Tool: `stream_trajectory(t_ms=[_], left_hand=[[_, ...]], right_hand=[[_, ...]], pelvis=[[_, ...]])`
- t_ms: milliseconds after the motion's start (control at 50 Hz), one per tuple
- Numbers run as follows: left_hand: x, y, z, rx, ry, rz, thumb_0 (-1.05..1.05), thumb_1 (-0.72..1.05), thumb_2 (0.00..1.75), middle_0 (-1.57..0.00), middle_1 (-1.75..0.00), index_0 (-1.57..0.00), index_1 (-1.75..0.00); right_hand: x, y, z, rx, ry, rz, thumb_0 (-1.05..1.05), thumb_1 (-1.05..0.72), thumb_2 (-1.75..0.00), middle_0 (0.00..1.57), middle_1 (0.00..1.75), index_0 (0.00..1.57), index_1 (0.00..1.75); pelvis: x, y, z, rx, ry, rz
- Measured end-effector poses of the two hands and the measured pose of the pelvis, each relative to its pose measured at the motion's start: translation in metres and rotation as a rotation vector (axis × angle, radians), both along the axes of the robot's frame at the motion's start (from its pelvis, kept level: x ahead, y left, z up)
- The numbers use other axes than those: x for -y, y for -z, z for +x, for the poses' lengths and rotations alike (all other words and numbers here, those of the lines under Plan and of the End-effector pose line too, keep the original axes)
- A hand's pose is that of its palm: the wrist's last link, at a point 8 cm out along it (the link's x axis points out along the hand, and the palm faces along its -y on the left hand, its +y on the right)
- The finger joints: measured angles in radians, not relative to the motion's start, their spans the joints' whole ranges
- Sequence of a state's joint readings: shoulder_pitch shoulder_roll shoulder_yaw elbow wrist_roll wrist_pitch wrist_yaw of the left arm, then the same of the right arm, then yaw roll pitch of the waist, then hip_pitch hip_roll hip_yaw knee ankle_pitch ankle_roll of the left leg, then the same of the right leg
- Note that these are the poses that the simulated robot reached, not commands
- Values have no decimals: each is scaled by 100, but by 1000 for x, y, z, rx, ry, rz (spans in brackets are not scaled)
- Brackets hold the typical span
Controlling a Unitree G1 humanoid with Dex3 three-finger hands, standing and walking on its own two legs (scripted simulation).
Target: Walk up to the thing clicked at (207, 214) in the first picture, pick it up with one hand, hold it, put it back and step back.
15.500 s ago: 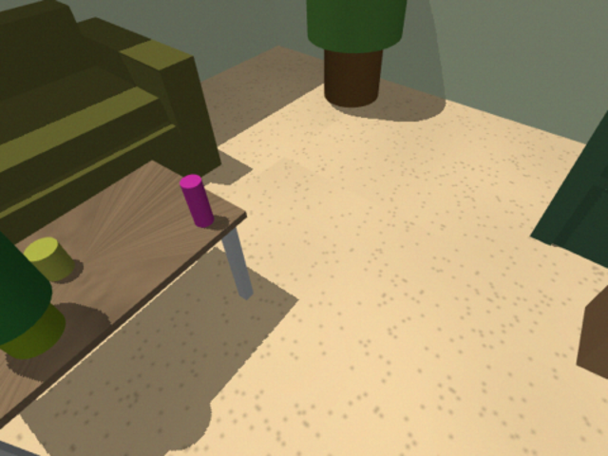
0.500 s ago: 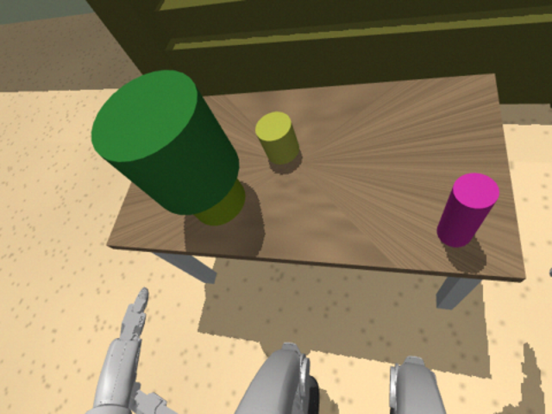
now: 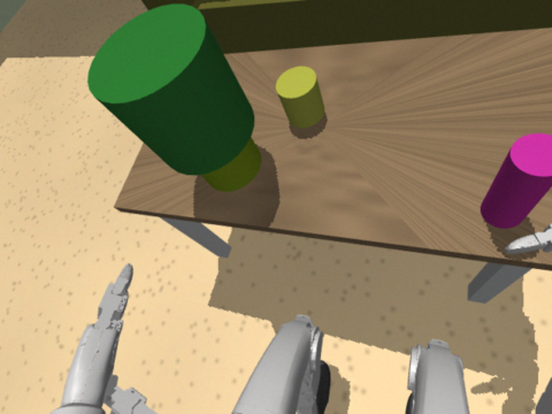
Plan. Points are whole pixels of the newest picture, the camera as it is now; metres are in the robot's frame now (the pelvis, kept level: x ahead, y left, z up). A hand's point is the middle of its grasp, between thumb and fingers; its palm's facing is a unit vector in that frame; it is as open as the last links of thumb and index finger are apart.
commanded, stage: close in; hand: right
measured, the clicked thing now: (518, 186) +0.47 -0.21 -0.04
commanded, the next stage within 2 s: rest palm in 0.10 s
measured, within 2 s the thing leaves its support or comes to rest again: leaves its support in 1.94 s
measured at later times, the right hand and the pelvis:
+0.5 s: hand (511, 201) +0.45 -0.20 -0.04, palm faces +0.20 +0.98 +0.02, open 17.4 cm; pelvis +0.00 +0.01 +0.00, yaw -1 degrees
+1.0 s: hand (513, 188) +0.47 -0.20 -0.05, palm faces +0.21 +0.98 +0.01, open 14.2 cm; pelvis +0.00 +0.00 -0.01, yaw +0 degrees
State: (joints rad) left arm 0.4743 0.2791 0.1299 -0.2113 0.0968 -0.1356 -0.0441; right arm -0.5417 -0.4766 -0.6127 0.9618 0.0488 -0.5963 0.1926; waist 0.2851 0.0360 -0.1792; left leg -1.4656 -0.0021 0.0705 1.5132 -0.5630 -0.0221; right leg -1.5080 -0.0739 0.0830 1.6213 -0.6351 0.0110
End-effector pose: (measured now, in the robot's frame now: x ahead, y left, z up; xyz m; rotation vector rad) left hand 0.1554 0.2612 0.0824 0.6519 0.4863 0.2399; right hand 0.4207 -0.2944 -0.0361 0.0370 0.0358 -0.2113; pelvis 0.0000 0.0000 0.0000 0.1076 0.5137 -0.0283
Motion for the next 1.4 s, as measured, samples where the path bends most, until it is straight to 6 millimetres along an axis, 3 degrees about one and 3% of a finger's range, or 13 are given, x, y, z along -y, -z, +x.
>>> stream_trajectory(t_ms=[300, 480, 840, 1080, 1280, 1400], left_hand=[[-7, -26, 10, 87, 46, 12, -1, -55, 6, -6, -4, -5, -5], [-2, -29, 11, 92, 61, 22, -1, -58, 8, -6, -4, -4, -6], [0, -23, 7, 63, 50, 39, -1, -56, 7, -6, -5, -5, -6], [-1, -22, 6, 56, 39, 24, -1, -55, 7, -5, -5, -5, -6], [1, -28, 7, 76, 53, 28, -1, -54, 6, -5, -5, -5, -5], [3, -26, 5, 74, 63, 21, -1, -54, 6, -6, -5, -5, -5]], right_hand=[[-32, 0, -6, -28, 16, 2, -1, 56, -5, 5, 5, 5, 5], [-45, 8, -5, -24, -5, -2, -1, 54, -3, 9, 4, 8, 4], [-42, 8, 24, -8, -7, -23, -1, 50, -6, 37, 18, 36, 19], [-42, 10, 10, -25, 7, -16, -1, 37, -26, 68, 46, 67, 46], [-38, 2, 19, -16, 8, -26, -1, 15, -49, 94, 71, 94, 72], [-39, 2, 23, -14, -2, -29, -1, 17, -67, 94, 82, 93, 81]], pelvis=[[-7, -4, -1, 19, 1, -24], [-7, -2, 1, 12, 2, -21], [-2, 7, -1, -9, -1, -18], [-2, 4, -1, -5, -2, -18], [-3, 2, -3, 1, 3, -17], [-4, 3, -5, 2, -1, -19]])
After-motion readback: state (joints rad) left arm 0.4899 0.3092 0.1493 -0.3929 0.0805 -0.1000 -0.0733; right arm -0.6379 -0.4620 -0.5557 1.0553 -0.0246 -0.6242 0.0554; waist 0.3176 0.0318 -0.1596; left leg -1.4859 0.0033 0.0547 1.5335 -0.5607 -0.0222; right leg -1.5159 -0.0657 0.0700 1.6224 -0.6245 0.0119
